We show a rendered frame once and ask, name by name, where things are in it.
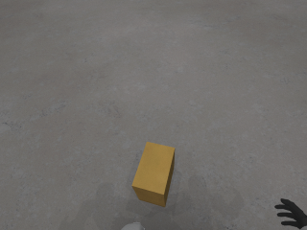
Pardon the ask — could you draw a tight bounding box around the carton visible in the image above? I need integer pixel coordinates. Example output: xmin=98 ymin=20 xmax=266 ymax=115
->
xmin=131 ymin=142 xmax=176 ymax=207

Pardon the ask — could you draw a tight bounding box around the right robot hand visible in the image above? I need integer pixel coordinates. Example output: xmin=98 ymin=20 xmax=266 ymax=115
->
xmin=274 ymin=198 xmax=307 ymax=229

